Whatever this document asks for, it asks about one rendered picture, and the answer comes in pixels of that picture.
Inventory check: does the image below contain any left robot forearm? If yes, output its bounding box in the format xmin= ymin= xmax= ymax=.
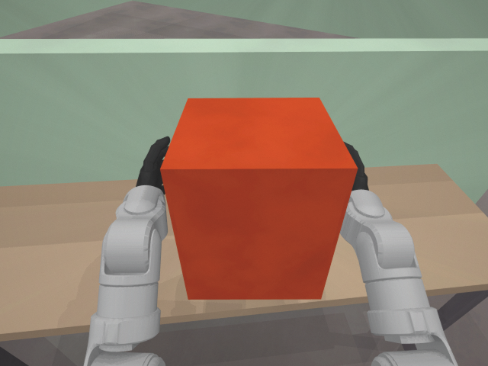
xmin=83 ymin=185 xmax=168 ymax=366

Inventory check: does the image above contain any robot right hand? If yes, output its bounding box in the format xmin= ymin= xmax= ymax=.
xmin=344 ymin=142 xmax=369 ymax=191

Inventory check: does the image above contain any carton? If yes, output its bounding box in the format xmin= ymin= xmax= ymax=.
xmin=160 ymin=98 xmax=358 ymax=300

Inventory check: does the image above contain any right robot upper arm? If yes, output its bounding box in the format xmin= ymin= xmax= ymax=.
xmin=371 ymin=349 xmax=454 ymax=366

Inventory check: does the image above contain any table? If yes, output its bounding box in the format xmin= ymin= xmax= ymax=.
xmin=0 ymin=164 xmax=488 ymax=366

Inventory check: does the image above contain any right robot forearm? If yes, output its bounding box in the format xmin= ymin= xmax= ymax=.
xmin=340 ymin=190 xmax=458 ymax=366

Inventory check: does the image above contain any robot left hand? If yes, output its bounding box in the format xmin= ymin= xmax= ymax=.
xmin=136 ymin=136 xmax=170 ymax=194

